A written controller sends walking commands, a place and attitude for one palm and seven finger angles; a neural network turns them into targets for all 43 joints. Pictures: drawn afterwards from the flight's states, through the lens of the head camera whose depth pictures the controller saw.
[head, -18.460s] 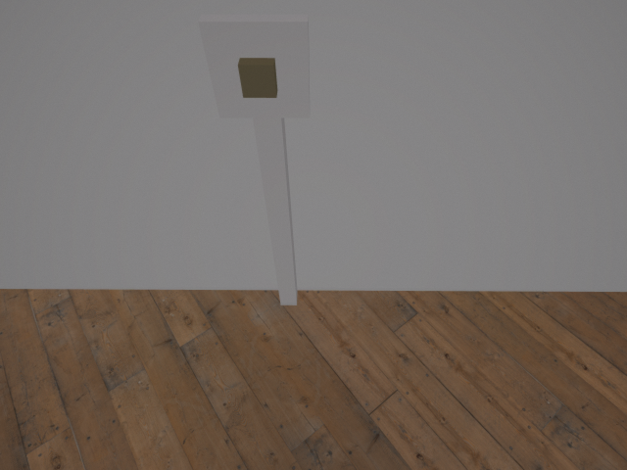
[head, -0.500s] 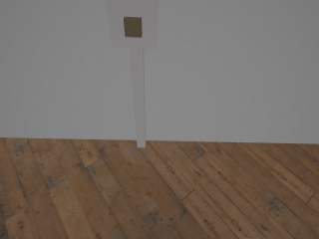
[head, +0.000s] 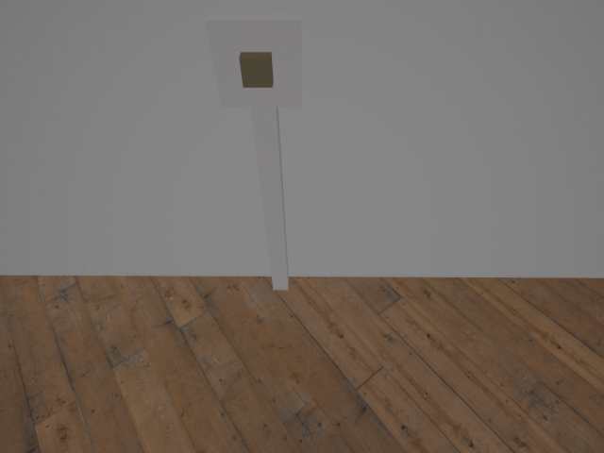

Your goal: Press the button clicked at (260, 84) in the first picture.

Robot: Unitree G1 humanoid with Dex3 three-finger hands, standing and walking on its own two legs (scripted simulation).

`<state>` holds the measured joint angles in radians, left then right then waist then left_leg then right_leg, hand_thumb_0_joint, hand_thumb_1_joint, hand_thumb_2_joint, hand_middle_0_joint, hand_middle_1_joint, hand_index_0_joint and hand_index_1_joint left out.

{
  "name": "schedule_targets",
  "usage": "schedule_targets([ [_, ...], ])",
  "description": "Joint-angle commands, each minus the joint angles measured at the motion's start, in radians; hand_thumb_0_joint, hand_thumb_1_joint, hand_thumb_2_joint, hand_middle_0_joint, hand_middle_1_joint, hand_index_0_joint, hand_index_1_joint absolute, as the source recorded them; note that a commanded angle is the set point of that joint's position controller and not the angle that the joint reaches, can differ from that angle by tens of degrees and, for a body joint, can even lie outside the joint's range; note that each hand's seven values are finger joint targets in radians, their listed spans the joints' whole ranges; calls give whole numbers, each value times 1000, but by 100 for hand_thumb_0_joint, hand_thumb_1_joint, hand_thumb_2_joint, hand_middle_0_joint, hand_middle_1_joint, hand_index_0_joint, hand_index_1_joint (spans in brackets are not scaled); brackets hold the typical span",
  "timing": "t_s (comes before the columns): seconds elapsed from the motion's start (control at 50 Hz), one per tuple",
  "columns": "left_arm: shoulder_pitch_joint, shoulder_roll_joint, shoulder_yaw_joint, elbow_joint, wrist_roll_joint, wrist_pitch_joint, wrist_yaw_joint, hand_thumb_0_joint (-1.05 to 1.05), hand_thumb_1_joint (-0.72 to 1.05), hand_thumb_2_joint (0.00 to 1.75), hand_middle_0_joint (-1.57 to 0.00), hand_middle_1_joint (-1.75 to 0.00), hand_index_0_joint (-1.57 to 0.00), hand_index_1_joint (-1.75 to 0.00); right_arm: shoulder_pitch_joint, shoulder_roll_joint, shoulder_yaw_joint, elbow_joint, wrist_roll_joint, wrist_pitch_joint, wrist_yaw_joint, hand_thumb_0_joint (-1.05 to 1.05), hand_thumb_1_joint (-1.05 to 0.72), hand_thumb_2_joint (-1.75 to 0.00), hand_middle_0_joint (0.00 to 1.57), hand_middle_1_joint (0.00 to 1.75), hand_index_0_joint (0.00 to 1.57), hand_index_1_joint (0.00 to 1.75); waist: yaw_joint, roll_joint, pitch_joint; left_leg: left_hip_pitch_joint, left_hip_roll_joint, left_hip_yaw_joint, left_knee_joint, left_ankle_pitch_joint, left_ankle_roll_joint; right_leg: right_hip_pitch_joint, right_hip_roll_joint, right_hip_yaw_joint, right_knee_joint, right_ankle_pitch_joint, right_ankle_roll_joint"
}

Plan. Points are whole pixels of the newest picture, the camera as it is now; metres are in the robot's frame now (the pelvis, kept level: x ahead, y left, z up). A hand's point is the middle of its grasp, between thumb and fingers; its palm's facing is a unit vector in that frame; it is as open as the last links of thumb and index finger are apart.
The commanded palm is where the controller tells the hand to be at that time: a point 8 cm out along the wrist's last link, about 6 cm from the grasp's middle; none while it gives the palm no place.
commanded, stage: let the arm hang, fingers relaxed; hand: left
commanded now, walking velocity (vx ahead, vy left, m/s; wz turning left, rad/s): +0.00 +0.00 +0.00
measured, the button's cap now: (257, 69) +0.78 +0.14 +0.13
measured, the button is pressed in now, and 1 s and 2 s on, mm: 0 0 0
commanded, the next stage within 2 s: stand and wait in 0.32 s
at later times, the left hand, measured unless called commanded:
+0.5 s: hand out of the picture +0.07 +0.19 -0.16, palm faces +0.01 -0.97 -0.26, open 7.4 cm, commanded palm none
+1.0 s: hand out of the picture +0.12 +0.20 -0.15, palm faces +0.00 -0.95 -0.33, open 7.4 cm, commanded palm none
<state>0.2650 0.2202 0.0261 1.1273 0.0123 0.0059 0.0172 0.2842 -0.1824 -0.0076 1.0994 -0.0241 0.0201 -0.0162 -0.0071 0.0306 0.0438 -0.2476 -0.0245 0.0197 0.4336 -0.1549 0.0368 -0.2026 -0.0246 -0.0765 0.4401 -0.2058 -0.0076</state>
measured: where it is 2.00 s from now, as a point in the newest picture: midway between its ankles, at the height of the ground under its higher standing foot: outside the picture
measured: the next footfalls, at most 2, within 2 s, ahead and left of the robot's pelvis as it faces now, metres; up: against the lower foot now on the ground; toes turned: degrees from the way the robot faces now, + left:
none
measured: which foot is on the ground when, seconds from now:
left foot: down 0.00-1.00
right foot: down 0.00-1.00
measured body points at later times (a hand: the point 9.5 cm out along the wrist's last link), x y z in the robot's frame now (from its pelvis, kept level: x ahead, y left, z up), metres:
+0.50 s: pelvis +0.02 -0.02 +0.01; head +0.04 -0.03 +0.45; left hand +0.07 +0.24 -0.14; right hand +0.06 -0.28 -0.15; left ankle +0.05 +0.09 -0.74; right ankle +0.02 -0.12 -0.74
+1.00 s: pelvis +0.04 -0.04 +0.01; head +0.06 -0.05 +0.46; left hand +0.12 +0.25 -0.13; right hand +0.11 -0.32 -0.14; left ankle +0.05 +0.09 -0.74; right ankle +0.02 -0.12 -0.74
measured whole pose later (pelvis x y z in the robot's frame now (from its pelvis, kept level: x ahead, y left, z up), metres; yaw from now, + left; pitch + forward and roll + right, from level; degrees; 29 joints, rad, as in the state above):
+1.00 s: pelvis +0.04 -0.04 +0.01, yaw +0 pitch -1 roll +0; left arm 0.11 0.30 0.02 1.14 0.01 -0.03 0.01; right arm 0.11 -0.32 -0.01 1.13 -0.02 0.01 -0.02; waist -0.01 0.02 0.06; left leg -0.13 0.02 0.00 0.31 -0.16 -0.02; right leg -0.08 0.02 -0.09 0.31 -0.21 -0.05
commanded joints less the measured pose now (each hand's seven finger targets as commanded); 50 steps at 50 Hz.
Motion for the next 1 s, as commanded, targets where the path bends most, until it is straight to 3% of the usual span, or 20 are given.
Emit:
schedule_targets([
  [0.0,10,128,20,-30,4,-15,6,0,90,90,-20,-30,-20,-30,31,-140,-32,-27,1,-25,-9,0,-90,-90,20,30,20,30,7,-31,51,-54,123,-148,-149,-187,11,-30,-82,114,-120,-166,-47],
  [0.3,-61,150,22,-24,-1,-32,5,0,90,90,-20,-30,-20,-30,-40,-168,-29,-11,5,-36,-13,0,-90,-90,20,30,20,30,2,4,-12,47,128,-118,-117,38,-6,31,-101,116,-144,-15,-47],
  [0.42,-86,179,27,-27,-1,-38,4,0,90,90,-20,-30,-20,-30,-75,-210,-35,-15,9,-38,-14,0,-90,-90,20,30,20,30,2,-26,-34,86,137,-114,-114,95,-7,52,-102,114,-152,52,-47],
  [0.66,-137,233,28,-29,-3,-43,2,0,90,90,-20,-30,-20,-30,-140,-260,-36,-13,8,-37,-10,0,-90,-90,20,30,20,30,0,-20,-47,120,145,-109,-129,119,-14,86,-114,123,-177,114,-48],
  [0.72,-143,247,30,-32,-2,-44,0,0,90,90,-20,-30,-20,-30,-160,-275,-36,-17,10,-36,-9,0,-90,-90,20,30,20,30,3,-46,-42,132,145,-107,-132,112,-14,76,-110,126,-189,101,-45],
  [0.98,-174,277,30,-38,-5,-47,1,0,90,90,-20,-30,-20,-30,-185,-304,-32,-20,8,-36,-10,0,-90,-90,20,30,20,30,0,-34,-70,157,152,-97,-134,165,-22,126,-119,131,-188,232,-39],
])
